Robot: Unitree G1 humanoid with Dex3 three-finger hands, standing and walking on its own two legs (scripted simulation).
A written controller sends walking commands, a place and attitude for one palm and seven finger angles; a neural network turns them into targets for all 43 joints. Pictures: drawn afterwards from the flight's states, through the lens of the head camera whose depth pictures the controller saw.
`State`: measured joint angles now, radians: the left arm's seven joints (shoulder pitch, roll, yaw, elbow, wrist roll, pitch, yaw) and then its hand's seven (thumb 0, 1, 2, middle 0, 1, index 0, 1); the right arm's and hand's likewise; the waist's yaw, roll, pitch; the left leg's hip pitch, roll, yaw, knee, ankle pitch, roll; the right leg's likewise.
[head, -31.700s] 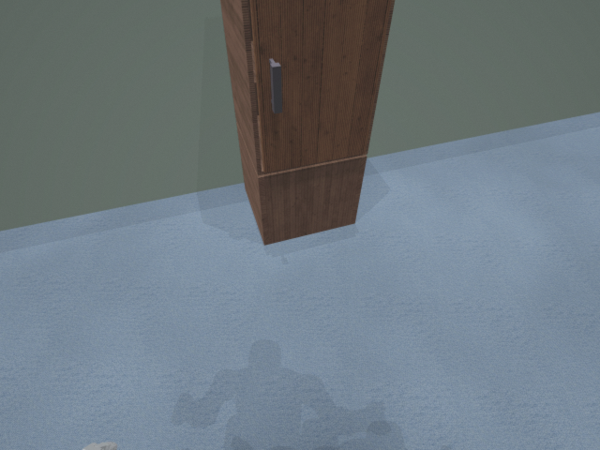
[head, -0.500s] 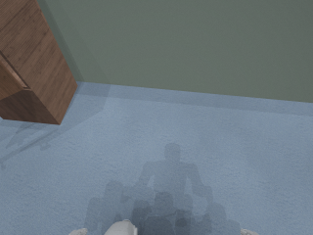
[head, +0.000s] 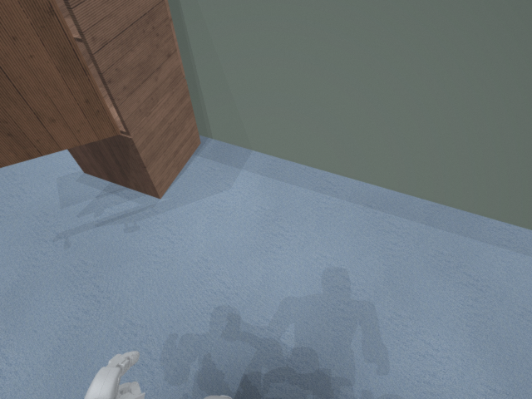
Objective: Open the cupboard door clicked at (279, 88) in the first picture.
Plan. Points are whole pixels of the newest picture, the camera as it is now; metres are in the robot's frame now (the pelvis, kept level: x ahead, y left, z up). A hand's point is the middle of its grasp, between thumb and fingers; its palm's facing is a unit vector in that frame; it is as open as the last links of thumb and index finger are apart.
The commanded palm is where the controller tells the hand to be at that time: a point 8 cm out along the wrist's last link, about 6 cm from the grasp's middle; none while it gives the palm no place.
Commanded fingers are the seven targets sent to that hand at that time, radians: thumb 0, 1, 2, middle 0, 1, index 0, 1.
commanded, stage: turn to face it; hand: left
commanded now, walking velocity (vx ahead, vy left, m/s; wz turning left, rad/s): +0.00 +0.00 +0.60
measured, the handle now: out of the picture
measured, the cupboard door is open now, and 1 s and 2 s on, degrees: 46 46 46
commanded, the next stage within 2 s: take the last steps up to it in 0.72 s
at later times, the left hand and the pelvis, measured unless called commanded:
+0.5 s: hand out of the picture -0.02 +0.23 -0.18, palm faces +0.34 -0.91 -0.24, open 7.4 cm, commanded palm none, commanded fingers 0.00 0.90 0.90 -0.20 -0.30 -0.20 -0.30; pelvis +0.02 +0.02 +0.00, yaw +17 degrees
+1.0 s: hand out of the picture +0.02 +0.18 -0.15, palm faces +0.47 -0.86 -0.22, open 7.2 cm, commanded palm none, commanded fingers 0.00 0.90 0.90 -0.20 -0.30 -0.20 -0.30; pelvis +0.05 -0.01 +0.01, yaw +27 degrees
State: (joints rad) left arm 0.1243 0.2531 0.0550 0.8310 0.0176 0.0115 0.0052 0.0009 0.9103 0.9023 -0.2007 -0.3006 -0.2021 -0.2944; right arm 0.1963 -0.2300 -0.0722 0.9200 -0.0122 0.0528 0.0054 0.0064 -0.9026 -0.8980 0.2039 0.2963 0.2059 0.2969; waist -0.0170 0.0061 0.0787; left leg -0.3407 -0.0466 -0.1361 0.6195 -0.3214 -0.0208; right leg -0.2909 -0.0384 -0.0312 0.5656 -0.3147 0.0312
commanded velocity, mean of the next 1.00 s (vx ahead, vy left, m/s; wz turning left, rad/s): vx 0.06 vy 0.03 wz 0.35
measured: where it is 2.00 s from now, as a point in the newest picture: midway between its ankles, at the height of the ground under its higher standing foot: (196, 372)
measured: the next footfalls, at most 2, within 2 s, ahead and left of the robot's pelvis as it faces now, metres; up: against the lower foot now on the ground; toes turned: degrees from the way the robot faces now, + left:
left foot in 0.36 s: +0.03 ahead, +0.12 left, +0.00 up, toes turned +20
right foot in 0.80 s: +0.10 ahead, -0.12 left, +0.00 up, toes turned +18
